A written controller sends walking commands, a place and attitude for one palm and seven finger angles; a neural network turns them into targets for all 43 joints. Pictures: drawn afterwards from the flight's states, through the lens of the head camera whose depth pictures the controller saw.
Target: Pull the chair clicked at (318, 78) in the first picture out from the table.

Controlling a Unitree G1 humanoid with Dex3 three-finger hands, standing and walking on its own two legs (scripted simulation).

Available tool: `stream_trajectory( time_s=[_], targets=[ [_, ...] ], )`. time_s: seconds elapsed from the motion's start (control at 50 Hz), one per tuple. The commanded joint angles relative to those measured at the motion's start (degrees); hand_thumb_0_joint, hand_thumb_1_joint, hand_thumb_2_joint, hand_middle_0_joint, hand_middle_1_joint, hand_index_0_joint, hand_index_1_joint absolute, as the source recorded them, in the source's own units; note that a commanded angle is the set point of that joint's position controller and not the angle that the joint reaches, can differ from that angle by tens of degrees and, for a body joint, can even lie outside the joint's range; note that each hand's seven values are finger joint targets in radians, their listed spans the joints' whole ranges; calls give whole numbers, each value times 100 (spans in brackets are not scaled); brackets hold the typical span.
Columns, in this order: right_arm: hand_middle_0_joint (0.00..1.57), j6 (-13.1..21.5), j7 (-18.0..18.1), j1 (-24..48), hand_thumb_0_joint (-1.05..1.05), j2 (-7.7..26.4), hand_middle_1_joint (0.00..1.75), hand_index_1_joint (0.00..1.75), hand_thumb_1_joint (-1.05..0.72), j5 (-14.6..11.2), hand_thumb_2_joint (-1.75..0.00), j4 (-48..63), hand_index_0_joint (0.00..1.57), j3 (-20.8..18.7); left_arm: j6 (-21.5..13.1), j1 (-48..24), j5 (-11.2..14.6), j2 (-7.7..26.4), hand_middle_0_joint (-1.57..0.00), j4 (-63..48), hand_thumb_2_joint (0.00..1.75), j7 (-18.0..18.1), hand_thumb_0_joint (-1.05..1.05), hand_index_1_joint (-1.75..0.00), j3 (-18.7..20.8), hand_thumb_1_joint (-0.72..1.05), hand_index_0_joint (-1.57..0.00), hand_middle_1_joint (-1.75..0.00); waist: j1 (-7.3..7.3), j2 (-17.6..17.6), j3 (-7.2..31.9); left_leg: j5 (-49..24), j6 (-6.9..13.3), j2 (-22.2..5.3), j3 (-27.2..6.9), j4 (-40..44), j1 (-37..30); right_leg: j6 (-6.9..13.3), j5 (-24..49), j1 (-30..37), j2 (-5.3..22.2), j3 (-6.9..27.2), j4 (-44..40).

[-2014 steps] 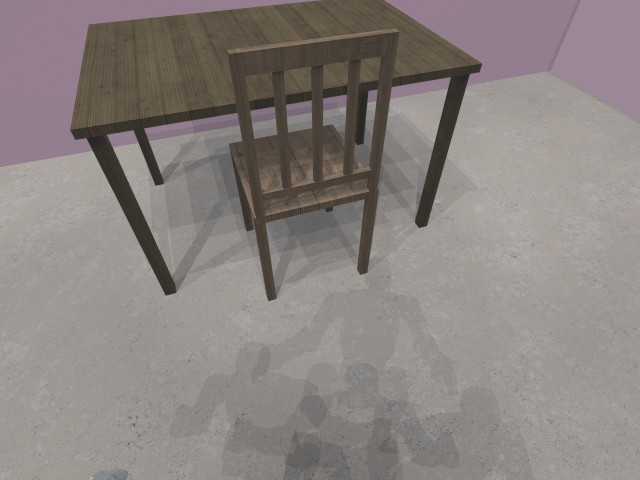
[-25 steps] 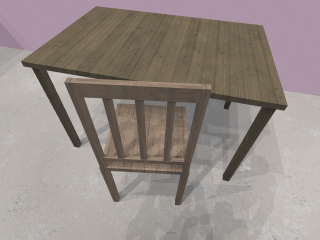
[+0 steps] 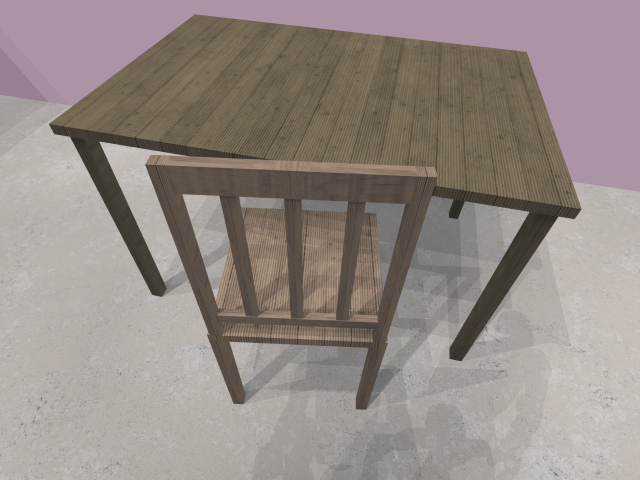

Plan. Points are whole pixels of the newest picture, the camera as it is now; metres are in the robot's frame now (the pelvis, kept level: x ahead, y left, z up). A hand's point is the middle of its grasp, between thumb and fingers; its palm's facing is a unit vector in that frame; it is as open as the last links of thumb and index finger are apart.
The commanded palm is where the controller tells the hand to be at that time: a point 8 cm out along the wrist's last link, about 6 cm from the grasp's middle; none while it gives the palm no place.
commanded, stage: look again from close up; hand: left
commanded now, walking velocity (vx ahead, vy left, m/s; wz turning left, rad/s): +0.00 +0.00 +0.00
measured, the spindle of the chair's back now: (295, 265) +0.49 +0.08 -0.08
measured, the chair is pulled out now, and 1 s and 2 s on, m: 0.12 0.12 0.12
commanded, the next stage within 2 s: shuffle to correct the standing spot in 0.48 s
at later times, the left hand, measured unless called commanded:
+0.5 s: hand out of the picture -0.04 +0.16 -0.18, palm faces +0.04 -0.98 -0.17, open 7.4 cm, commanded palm none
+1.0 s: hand out of the picture +0.00 +0.11 -0.18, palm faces +0.06 -0.98 -0.18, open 7.4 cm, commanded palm none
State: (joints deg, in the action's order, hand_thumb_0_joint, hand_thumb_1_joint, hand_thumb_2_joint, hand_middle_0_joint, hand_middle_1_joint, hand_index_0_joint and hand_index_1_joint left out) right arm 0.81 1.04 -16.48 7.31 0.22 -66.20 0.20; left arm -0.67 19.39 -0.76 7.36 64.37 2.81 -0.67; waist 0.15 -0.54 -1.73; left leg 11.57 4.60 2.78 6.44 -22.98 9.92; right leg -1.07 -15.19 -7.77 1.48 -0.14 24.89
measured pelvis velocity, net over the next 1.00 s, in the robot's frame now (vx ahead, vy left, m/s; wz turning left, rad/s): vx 0.05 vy -0.04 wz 0.00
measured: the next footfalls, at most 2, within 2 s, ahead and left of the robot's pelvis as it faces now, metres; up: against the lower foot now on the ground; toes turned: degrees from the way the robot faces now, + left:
none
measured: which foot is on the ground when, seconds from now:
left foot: down 0.00-1.00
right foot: down 0.00-1.00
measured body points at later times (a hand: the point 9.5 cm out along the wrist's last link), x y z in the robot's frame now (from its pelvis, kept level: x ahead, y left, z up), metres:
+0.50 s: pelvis +0.00 +0.00 +0.00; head +0.01 +0.00 +0.45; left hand -0.04 +0.21 -0.16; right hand -0.02 -0.21 -0.16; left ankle +0.02 +0.06 -0.74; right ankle -0.02 -0.13 -0.74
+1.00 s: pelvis +0.05 -0.04 -0.01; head +0.06 -0.05 +0.44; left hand +0.00 +0.17 -0.16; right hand +0.01 -0.25 -0.17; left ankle +0.02 +0.06 -0.74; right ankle -0.02 -0.13 -0.74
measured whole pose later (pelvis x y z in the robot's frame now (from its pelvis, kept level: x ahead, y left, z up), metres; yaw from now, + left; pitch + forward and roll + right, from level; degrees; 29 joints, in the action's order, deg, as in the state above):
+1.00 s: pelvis +0.05 -0.04 -0.01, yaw +0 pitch +0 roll +0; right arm 0.8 1.9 -18.9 7.2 0.4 -66.7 -0.5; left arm -2.2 22.5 -0.6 5.6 64.8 2.8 0.5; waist 0.0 1.1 -1.0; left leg 19.2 1.0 -0.8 5.2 -30.3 11.2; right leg 2.4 -21.1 -7.4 -1.9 -1.2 28.4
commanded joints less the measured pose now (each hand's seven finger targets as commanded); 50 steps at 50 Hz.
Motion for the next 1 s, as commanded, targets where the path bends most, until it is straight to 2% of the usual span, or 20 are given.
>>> stream_trajectory(
  time_s=[0.0,0.06,0.1,0.16,0.38,0.44,0.5,0.56,0.6,0.64,0.7,0.74,0.8,0.84,0.86,0.88,0.9,0.92,0.94,0.98],
  targets=[
    [20,44,53,-345,0,554,30,30,-90,-26,-90,157,20,-131,-39,521,-31,451,-20,-95,90,36,0,-30,98,90,-20,-30,6,79,-513,119,-184,-926,-1082,768,-20,199,347,-681,410,293,-407],
    [20,41,53,-363,0,578,30,30,-90,-18,-90,165,20,-144,-34,577,-38,426,-20,-85,90,37,0,-30,97,90,-20,-30,-1,178,-420,330,-197,-941,-1139,848,-55,199,320,-702,402,299,-351],
    [20,34,49,-369,0,571,30,30,-90,-26,-90,184,20,-151,-27,572,-44,416,-20,-100,90,32,0,-30,99,90,-20,-30,9,100,-537,534,-188,-949,-1160,929,61,193,248,-733,378,286,-359],
    [20,40,51,-394,0,573,30,30,-90,-20,-90,188,20,-168,-25,624,-52,387,-20,-81,90,36,0,-30,103,90,-20,-30,10,98,-432,604,-198,-975,-1193,972,20,191,275,-744,384,280,-302],
    [20,66,73,-483,0,504,30,30,-90,-29,-90,169,20,-144,-45,652,-33,364,-20,-65,90,46,0,-30,107,90,-20,-30,-14,24,-236,-171,-191,-909,-1066,689,-213,219,568,-699,418,347,-324],
    [20,66,82,-491,0,475,30,30,-90,-30,-90,156,20,-137,-37,629,-32,357,-20,-66,90,48,0,-30,116,90,-20,-30,-19,45,-297,-280,-194,-915,-1039,668,-214,222,576,-714,417,346,-324],
    [20,48,77,-475,0,458,30,30,-90,-41,-90,152,20,-131,-26,608,-33,372,-20,-72,90,44,0,-30,112,90,-20,-30,-1,61,-482,-20,-191,-901,-1042,713,-63,218,422,-760,395,339,-377],
    [20,46,79,-508,0,465,30,30,-90,-27,-90,157,20,-136,-25,632,-35,348,-20,-76,90,44,0,-30,117,90,-20,-30,-16,105,-406,126,-201,-906,-1089,749,-85,231,386,-757,391,350,-340],
    [20,31,78,-575,0,482,30,30,-90,-17,-90,117,20,-149,-20,636,-43,321,-20,-62,90,19,0,-30,113,90,-20,-30,-37,77,-412,927,-172,-935,-1136,875,-68,227,-77,-769,295,272,-310],
    [20,-7,72,-608,0,570,30,30,-90,10,-90,96,20,-194,29,581,-75,304,-20,-107,90,-8,0,-30,147,90,-20,-30,-54,212,-608,1998,-127,-1062,-1393,1155,216,235,-632,-935,171,147,-35],
    [20,-11,67,-598,0,657,30,30,-90,17,-90,122,20,-258,56,641,-103,280,-20,-171,90,-54,0,-30,176,90,-20,-30,-3,344,-706,2594,48,-1302,-1612,1311,454,236,-719,-996,74,-80,359],
    [20,7,66,-602,0,665,30,30,-90,29,-90,164,20,-277,41,717,-105,245,-20,-183,90,-70,0,-30,193,90,-20,-30,19,239,-650,2504,84,-1295,-1615,1179,534,267,-602,-908,65,-48,352],
    [20,43,73,-630,0,537,30,30,-90,20,-90,177,20,-273,-22,718,-77,233,-20,-170,90,-80,0,-30,211,90,-20,-30,12,95,-768,1936,39,-1111,-1376,818,519,370,-461,-913,116,190,75],
    [20,80,76,-612,0,426,30,30,-90,13,-90,203,20,-249,-77,807,-62,275,-20,-118,90,-60,0,-30,234,90,-20,-30,15,-222,-663,1064,-48,-877,-985,227,426,491,-199,-765,284,500,-177],
    [20,104,85,-595,0,333,30,30,-90,8,-90,210,20,-212,-111,902,-43,315,-20,-79,90,-38,0,-30,242,90,-20,-30,39,-438,-490,363,-106,-714,-690,-187,428,554,298,-487,418,703,-296],
    [20,125,102,-528,0,257,30,30,-90,17,-90,230,20,-173,-146,994,-27,355,-20,-7,90,-8,0,-30,250,90,-20,-30,54,-553,-379,-195,-181,-595,-490,-514,525,608,1283,-161,574,868,-320],
    [20,112,111,-427,0,192,30,30,-90,7,-90,246,20,-145,-171,1114,-12,449,-20,31,90,20,0,-30,262,90,-20,-30,94,-755,-404,-135,-274,-527,-330,-729,745,631,2288,120,756,988,-363],
    [20,106,130,-351,0,190,30,30,-90,16,-90,229,20,-111,-202,1152,-4,439,-20,88,90,51,0,-30,235,90,-20,-30,67,-579,-343,-204,-351,-527,-301,-804,711,649,3532,259,881,1027,-231],
    [20,93,145,-373,0,168,30,30,-90,3,-90,196,20,-85,-225,1136,5,435,-20,98,90,77,0,-30,214,90,-20,-30,35,-466,-176,-348,-379,-571,-337,-726,518,581,4650,380,874,887,-37],
    [20,66,185,-485,0,250,30,30,-90,-44,-90,128,20,-88,-232,1032,25,488,-20,45,90,114,0,-30,189,90,-20,-30,-3,-329,208,-1072,-359,-650,-367,-538,38,336,5772,492,808,616,239]
  ],
)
